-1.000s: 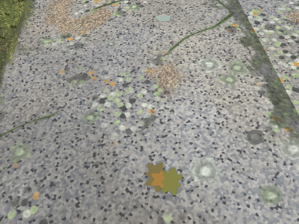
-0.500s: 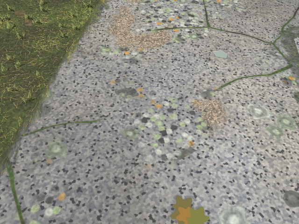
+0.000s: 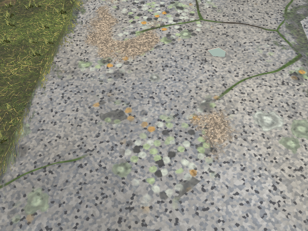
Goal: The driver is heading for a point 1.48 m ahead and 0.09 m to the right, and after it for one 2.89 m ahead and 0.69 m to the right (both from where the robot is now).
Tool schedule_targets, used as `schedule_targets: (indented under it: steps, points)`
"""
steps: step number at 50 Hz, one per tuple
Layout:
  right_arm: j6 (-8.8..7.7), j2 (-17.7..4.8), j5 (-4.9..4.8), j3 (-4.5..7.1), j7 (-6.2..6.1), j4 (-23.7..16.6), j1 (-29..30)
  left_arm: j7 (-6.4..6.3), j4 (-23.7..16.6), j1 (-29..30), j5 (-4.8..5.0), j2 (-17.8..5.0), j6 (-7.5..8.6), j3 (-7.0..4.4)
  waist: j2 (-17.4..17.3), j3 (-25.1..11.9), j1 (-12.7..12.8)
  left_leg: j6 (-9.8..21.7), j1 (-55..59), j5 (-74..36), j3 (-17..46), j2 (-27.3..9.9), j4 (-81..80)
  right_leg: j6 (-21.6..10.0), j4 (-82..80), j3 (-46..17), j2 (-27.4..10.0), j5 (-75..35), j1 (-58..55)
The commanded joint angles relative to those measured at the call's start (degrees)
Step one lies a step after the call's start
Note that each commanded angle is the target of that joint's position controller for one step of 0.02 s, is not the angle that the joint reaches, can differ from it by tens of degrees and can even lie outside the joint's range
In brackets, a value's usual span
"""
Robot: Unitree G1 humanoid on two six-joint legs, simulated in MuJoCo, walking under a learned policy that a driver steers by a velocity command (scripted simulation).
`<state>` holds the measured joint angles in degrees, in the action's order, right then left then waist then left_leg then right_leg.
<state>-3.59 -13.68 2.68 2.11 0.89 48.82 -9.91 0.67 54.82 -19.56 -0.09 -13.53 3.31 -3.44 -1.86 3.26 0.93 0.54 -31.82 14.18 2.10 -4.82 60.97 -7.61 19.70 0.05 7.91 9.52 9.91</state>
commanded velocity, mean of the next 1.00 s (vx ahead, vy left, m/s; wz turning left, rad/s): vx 0.50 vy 0.00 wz -0.21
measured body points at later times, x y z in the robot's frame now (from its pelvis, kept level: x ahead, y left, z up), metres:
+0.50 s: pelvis +0.29 +0.04 +0.00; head +0.32 +0.04 +0.45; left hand +0.43 +0.29 -0.13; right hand +0.31 -0.25 -0.12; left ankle +0.33 +0.12 -0.74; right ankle +0.21 -0.08 -0.66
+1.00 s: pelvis +0.52 -0.08 +0.00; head +0.54 -0.10 +0.45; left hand +0.67 +0.15 -0.11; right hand +0.49 -0.34 -0.15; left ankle +0.52 +0.07 -0.66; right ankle +0.52 -0.15 -0.74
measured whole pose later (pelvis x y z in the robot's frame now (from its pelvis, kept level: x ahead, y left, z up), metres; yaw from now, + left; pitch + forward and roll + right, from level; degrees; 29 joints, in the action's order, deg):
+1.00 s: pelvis +0.52 -0.08 +0.00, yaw -12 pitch +0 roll +0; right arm -1.8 -14.4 1.2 3.1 1.3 53.6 -18.8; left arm 0.0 49.9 -13.8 -1.4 -12.8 4.8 -1.9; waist -2.3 1.7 -0.9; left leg 3.6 -26.6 16.4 0.5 -2.9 62.2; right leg -4.3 20.7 8.1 1.2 10.8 10.5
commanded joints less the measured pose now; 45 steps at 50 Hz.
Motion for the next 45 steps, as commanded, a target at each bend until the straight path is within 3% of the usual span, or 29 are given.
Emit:
schedule_targets:
  steps: [1, 5, 10, 12, 14, 15, 16, 17, 18, 19, 20, 23, 26, 29, 32, 35, 38, 39, 40, 41, 42, 43, 44, 45]
  points:
    - [0.86, -4.11, 0.13, 0.7, 0.13, -4.08, 1.56, -0.43, -2.99, -1.55, 0.32, -8.24, 1.04, -1.65, 3.57, 0.96, -0.97, -2.79, -4.03, -5.4, -1.65, -0.78, -6.87, -7.98, -11.3, -15.69, -14.83, -9.81, 1.87]
    - [0.79, -3.66, -0.45, 0.19, 0.54, -7.21, 10.08, -0.43, -2.78, -6.0, 0.2, -8.21, 0.63, -1.8, 4.69, 0.26, 2.45, -3.59, -5.1, -14.01, -2.12, 0.98, -17.71, -5.16, -8.7, -15.51, -13.25, -15.91, -2.68]
    - [0.15, -4.33, -1.12, -0.35, 0.58, -10.84, 17.16, -1.24, -3.19, -9.09, -0.71, -9.0, 0.07, -2.05, 5.64, -0.29, 4.75, -2.66, -4.63, -13.09, -1.7, 3.52, -25.4, -4.59, -3.35, -18.93, -14.64, -24.17, -9.97]
    - [-0.37, -5.68, -1.29, -0.08, 0.41, -10.91, 14.62, -1.79, -4.2, -6.95, -0.92, -10.12, 0.02, -2.42, 6.32, -0.85, 2.59, -1.41, 1.3, -10.29, -0.62, 4.31, -29.74, -3.12, -0.59, -20.56, -15.32, -26.39, -10.04]
    - [-1.17, -8.33, -1.42, 1.0, -0.46, -7.9, 3.96, -1.48, -5.39, -3.53, -0.91, -11.49, 0.36, -2.79, 5.79, -5.37, -2.37, 0.71, 17.08, -6.58, -1.45, 6.9, -33.88, -0.8, 8.98, -19.9, -13.12, -34.6, -6.77]
    - [-1.95, -10.43, -0.77, 1.79, -1.25, -6.01, -4.21, -0.91, -5.63, -3.0, -0.45, -10.95, 0.88, -2.65, 2.67, -10.51, -6.3, 2.81, 28.84, -7.21, 0.74, 3.44, -36.08, 0.42, 20.04, -16.74, -9.9, -31.09, -2.74]
    - [-2.13, -14.67, 0.62, 2.63, -2.33, -5.78, -13.74, -0.67, -7.53, -4.45, -0.05, -6.19, 1.42, -1.35, -3.96, -19.85, -8.62, 5.71, 41.62, 3.19, 15.21, -11.23, -36.42, 1.24, 35.88, -11.93, -6.75, -11.42, 4.36]
    - [-1.22, -18.47, 0.95, 3.76, -2.09, -5.27, -11.27, -0.56, -8.15, -13.01, 1.59, -3.2, 1.08, -0.94, -18.34, -22.71, -2.74, 13.2, 49.47, 5.76, 42.08, -21.33, -44.36, 2.85, 48.44, -6.41, 1.14, 22.73, 20.96]
    - [-0.62, -12.03, -0.16, 2.93, -1.48, -6.01, -7.35, -1.17, -5.62, -11.1, -0.58, -7.71, 0.1, -1.29, -6.37, -14.91, -2.04, 12.68, 42.39, 12.87, 40.56, -18.76, -44.97, 2.17, 52.54, -7.41, -4.48, 18.03, 25.51]
    - [-0.71, -7.25, -0.79, 1.76, -1.07, -6.38, -3.98, -0.59, -5.95, -6.17, -1.17, -7.43, 0.02, -1.31, -0.49, -8.08, -2.18, 11.41, 34.56, 9.69, 30.54, -15.37, -45.91, 2.42, 50.92, -7.26, -5.95, 12.35, 24.59]
    - [-0.9, -5.59, -0.54, 1.23, -0.77, -5.79, -2.62, -0.23, -6.69, -3.45, -1.26, -6.2, 0.04, -1.03, 0.81, -4.99, -1.56, 10.37, 29.77, 1.69, 23.45, -12.52, -47.07, 2.85, 48.63, -6.94, -7.23, 9.84, 23.5]
    - [-2.27, -5.62, -1.22, 1.0, -0.59, -2.84, -5.48, 0.85, -7.27, -2.12, -2.27, -5.21, -1.25, -0.78, -4.0, -3.93, -0.09, 9.18, 25.33, -13.78, 12.91, -8.17, -48.48, 4.03, 44.32, -6.03, -8.23, 8.85, 20.42]
    - [-3.29, -6.7, -1.91, 1.33, -0.27, -0.93, -8.22, 1.38, -8.54, 1.77, -2.44, -4.85, -1.78, -0.45, -3.34, -3.31, 0.11, 10.67, 26.14, -17.18, 9.31, -8.34, -50.71, 4.98, 41.2, -5.32, -8.76, 6.11, 24.23]
    - [-2.95, -6.58, -1.98, 1.3, -0.24, 0.56, -10.16, 1.91, -11.16, 9.61, -2.45, -4.36, -1.63, 0.37, -2.81, -0.83, -0.92, 10.8, 25.97, -16.01, 5.7, -7.15, -53.6, 6.33, 32.97, -2.53, -10.87, 0.05, 27.41]
    - [-2.61, -7.02, -2.12, 1.37, -0.1, 2.08, -12.55, 2.34, -13.12, 16.46, -2.05, -2.77, -1.16, 1.67, -3.19, 0.04, -2.56, 9.8, 24.97, -19.31, 1.71, -5.35, -53.8, 6.74, 22.3, 1.49, -11.38, -5.26, 23.33]
    - [-2.25, -8.39, -1.97, 1.69, -0.16, 3.78, -15.76, 2.04, -14.24, 20.21, -1.65, -3.52, -0.92, 1.93, -3.56, 0.33, -3.71, 9.26, 27.61, -22.2, 1.33, -6.72, -52.16, 5.71, 16.47, 3.36, -10.47, -5.02, 20.13]
    - [-1.55, -9.21, -1.76, 1.9, -0.52, 5.01, -16.38, 1.37, -14.47, 19.75, -1.79, -4.7, -0.53, 1.6, -3.71, 0.38, -2.64, 8.57, 31.5, -29.17, 1.49, -8.69, -47.88, 3.42, 12.59, 4.05, -9.14, -0.55, 16.57]
    - [-1.3, -9.24, -1.92, 1.86, -0.64, 5.4, -16.42, 1.02, -13.44, 16.51, -2.07, -5.1, -0.18, 1.25, -3.2, -1.02, -1.02, 7.96, 31.44, -35.89, 1.26, -8.18, -43.01, 2.62, 10.18, 4.35, -7.71, 0.43, 11.06]
    - [-1.02, -8.88, -2.19, 1.66, -0.66, 5.74, -16.23, 0.5, -10.75, 8.76, -2.55, -6.05, 0.48, 0.57, -0.92, -4.83, 2.57, 6.93, 29.37, -39.3, -0.62, -5.8, -33.53, 1.41, 6.18, 4.44, -6.53, -0.86, 0.79]
    - [-1.07, -7.27, -2.5, 1.06, -0.62, 4.43, -15.42, -0.28, -8.16, -1.48, -3.65, -9.55, 1.21, -0.61, 2.86, -11.45, 6.5, 5.66, 20.52, -28.96, -2.35, -2.89, -20.06, -0.9, 5.08, -3.36, -13.78, 2.59, -13.72]
    - [-1.16, -0.5, -3.86, -0.53, -0.39, 1.83, -19.29, -0.95, -7.78, -7.16, -4.52, -16.0, 1.17, -2.19, 15.38, -19.17, 6.03, 2.99, 0.85, 4.76, -6.85, 5.45, 0.34, -6.28, 1.34, -27.37, -31.84, 7.77, -30.69]
    - [-0.55, -6.75, -2.64, 1.28, -1.12, 3.12, -18.54, -0.91, -7.48, -6.28, -2.04, -14.59, 0.3, -2.26, 11.37, -18.95, 6.02, 3.71, -4.23, 15.34, -0.88, 6.64, 8.2, -7.81, -4.04, -35.85, -33.82, 10.82, -25.51]
    - [-0.3, -7.49, -2.29, 1.84, -1.01, 2.5, -14.9, -0.8, -8.15, -0.42, -1.49, -10.89, 0.2, -1.19, 7.41, -9.89, 3.37, 4.4, -5.82, 10.8, 1.42, 3.28, 8.89, -5.99, -5.25, -26.73, -30.7, 11.99, -17.83]
    - [-0.31, -5.93, -2.46, 1.57, -0.57, 2.49, -13.09, -0.53, -8.54, 3.58, -1.37, -7.18, 0.66, -0.28, 6.4, -5.14, 1.85, 4.34, -4.42, 6.51, 1.23, 1.27, 6.39, -4.28, -7.71, -19.81, -27.8, 8.6, -10.86]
